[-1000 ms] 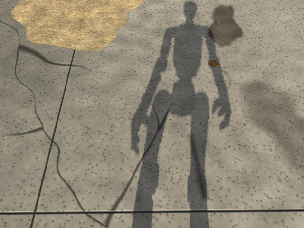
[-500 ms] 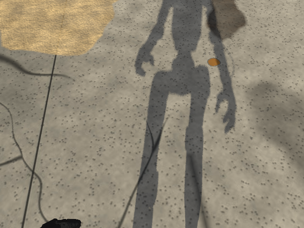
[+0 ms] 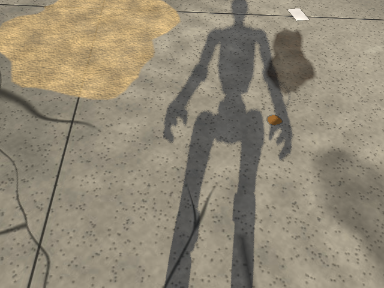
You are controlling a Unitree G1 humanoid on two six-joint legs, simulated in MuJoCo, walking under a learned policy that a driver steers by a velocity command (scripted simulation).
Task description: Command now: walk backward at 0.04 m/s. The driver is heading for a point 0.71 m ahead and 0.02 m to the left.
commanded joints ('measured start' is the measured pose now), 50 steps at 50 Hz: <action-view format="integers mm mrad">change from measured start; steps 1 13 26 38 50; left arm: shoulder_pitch -44 64 283 222 -36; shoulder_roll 133 74 102 81 34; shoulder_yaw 43 35 37 33 43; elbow -59 66 97 7 -77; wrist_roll -2 -27 -16 -48 -12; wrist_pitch -9 -8 -102 -141 -101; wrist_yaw -2 -10 -32 -35 -48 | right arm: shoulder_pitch -20 21 -265 9 126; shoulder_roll -171 -177 -28 -147 -143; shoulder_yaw -25 -30 -8 -28 -17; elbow -63 4 -117 -54 -7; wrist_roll -48 40 43 26 19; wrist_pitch -53 -47 -131 -138 -133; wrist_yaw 11 -4 67 76 28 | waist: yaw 8 -2 72 -29 -20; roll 196 181 -103 113 80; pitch -37 8 85 -23 69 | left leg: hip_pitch -28 41 -336 251 168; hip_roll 318 161 49 318 196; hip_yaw -339 -263 40 -499 -110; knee -304 -314 200 -381 -494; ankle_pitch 383 -267 94 -166 236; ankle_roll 249 130 -3 185 167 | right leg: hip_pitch -31 213 329 -335 -333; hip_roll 13 19 -229 -122 -138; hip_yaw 123 -6 250 142 86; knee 334 -132 -433 743 165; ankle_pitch -232 -53 58 -42 411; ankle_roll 20 13 -155 -65 9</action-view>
